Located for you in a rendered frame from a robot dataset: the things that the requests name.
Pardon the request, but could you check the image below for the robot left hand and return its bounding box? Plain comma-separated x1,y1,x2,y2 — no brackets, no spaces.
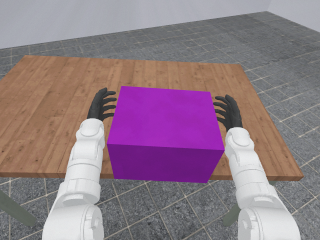
87,87,117,122

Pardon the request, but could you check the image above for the robot right forearm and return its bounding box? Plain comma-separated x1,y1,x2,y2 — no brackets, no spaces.
224,127,301,240

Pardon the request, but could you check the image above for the carton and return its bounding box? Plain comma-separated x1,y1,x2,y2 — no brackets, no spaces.
106,86,225,183

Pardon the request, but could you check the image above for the table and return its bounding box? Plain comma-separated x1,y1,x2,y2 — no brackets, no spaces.
0,55,304,226

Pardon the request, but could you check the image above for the robot right hand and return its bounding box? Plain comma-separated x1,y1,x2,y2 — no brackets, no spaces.
213,94,243,132

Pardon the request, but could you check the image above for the right robot upper arm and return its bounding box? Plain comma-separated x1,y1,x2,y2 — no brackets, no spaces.
237,205,300,240

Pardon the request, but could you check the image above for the robot left forearm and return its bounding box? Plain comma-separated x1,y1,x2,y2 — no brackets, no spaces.
42,118,105,240

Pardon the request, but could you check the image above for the left robot upper arm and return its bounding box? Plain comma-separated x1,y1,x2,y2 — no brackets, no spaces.
43,203,104,240

